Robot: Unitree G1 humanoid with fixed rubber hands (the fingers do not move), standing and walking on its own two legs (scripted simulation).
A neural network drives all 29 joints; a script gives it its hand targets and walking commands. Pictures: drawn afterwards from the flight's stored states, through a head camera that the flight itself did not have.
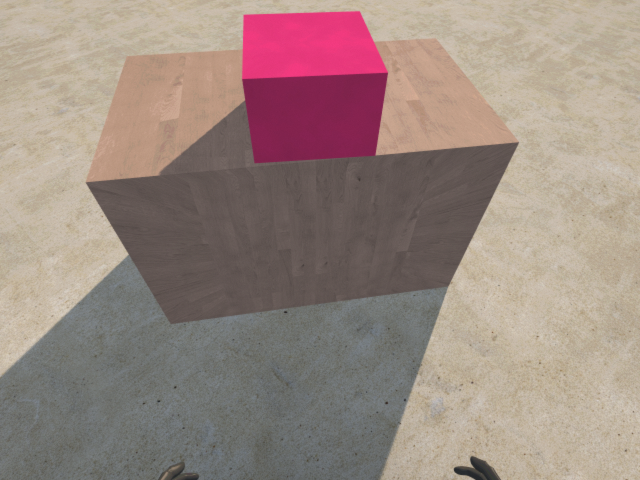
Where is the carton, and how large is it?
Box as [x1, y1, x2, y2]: [242, 11, 387, 162]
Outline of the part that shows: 359,11 244,15 242,81 254,162 362,156 375,154 387,71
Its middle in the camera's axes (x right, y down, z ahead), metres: -0.03 -0.38 +0.92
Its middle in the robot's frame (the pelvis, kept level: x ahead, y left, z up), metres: +0.94 +0.05 +0.00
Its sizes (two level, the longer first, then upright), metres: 0.309 0.284 0.202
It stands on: a pedestal, 0.65 m high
